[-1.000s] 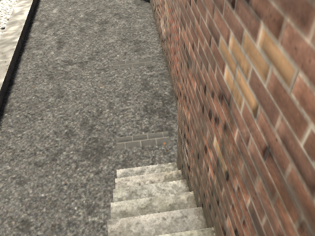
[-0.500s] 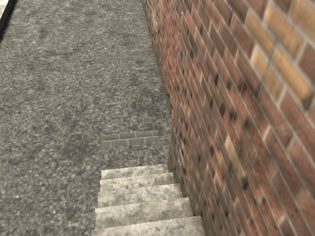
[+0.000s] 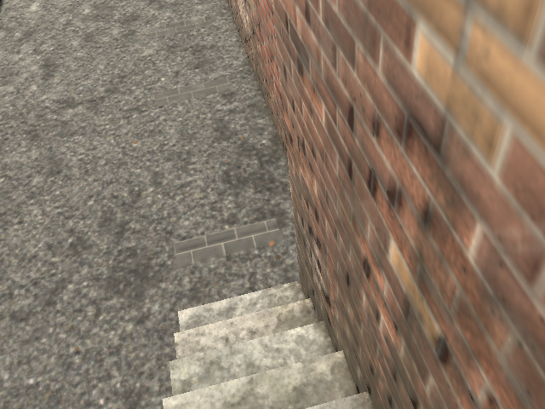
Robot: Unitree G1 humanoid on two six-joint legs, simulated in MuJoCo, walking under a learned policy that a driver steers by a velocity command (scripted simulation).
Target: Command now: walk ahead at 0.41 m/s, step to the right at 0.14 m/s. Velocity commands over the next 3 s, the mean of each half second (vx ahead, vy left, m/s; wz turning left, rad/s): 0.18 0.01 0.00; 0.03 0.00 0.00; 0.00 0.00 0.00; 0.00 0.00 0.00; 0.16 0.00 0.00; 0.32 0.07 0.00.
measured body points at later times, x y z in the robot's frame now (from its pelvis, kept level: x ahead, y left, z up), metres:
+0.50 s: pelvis +0.13 +0.06 -0.06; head +0.13 +0.07 +0.39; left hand +0.08 +0.27 -0.22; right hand +0.31 -0.15 -0.17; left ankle +0.16 +0.22 -0.75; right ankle +0.04 -0.09 -0.74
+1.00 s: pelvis +0.24 +0.08 -0.17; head +0.24 +0.08 +0.28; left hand +0.26 +0.29 -0.32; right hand +0.26 -0.17 -0.31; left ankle +0.24 +0.17 -0.91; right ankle +0.16 -0.03 -0.71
